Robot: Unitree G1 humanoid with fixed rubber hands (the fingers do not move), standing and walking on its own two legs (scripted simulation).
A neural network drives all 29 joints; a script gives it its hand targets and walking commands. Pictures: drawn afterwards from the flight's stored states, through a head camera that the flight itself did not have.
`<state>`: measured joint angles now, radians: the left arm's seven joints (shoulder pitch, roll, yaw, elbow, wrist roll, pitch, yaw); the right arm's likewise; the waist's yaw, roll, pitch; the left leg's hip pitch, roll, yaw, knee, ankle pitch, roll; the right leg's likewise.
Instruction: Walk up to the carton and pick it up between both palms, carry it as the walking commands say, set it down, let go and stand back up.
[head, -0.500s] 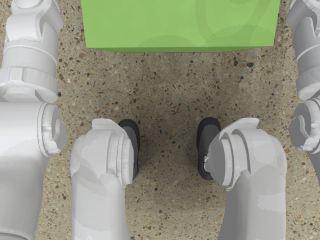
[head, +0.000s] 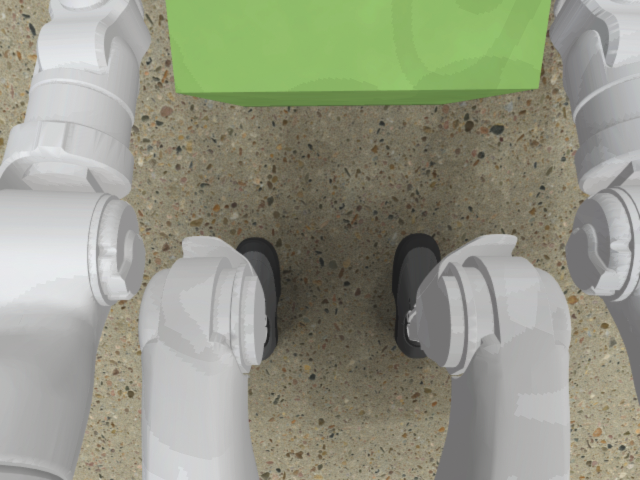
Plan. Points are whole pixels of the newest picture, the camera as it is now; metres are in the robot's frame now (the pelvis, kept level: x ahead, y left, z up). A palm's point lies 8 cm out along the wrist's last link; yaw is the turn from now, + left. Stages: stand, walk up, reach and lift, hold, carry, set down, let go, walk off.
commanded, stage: reach and lift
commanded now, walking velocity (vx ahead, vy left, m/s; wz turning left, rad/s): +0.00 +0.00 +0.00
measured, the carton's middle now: out of the picture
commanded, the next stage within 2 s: none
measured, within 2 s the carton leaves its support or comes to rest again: leaves its support in 1.08 s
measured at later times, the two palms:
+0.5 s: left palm out of the picture +0.56 +0.17 -0.17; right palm out of the picture +0.56 -0.20 -0.17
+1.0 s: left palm out of the picture +0.56 +0.17 -0.17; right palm out of the picture +0.56 -0.19 -0.17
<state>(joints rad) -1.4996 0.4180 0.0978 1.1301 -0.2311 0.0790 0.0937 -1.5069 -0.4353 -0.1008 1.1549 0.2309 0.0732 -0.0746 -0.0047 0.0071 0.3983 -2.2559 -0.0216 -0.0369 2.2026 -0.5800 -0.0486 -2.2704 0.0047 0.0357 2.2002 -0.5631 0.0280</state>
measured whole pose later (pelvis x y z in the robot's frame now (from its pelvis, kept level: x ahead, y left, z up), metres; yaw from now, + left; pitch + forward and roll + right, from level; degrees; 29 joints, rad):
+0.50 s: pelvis +0.00 +0.00 +0.01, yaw +0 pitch +37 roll +0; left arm -1.53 0.39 0.06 1.15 -0.26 0.05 0.11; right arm -1.54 -0.43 0.00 1.18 0.29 0.05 -0.09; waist 0.00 0.01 0.41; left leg -2.24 -0.03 -0.04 2.18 -0.58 -0.05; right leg -2.26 0.02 0.04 2.17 -0.56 0.03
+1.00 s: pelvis +0.00 +0.00 +0.00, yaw +0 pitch +37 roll +0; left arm -1.44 0.33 0.23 0.98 -0.12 0.19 0.07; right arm -1.46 -0.39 -0.17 1.02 0.15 0.19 -0.05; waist -0.01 0.01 0.37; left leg -2.27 -0.04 -0.05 2.22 -0.59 -0.05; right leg -2.29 0.02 0.04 2.22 -0.58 0.03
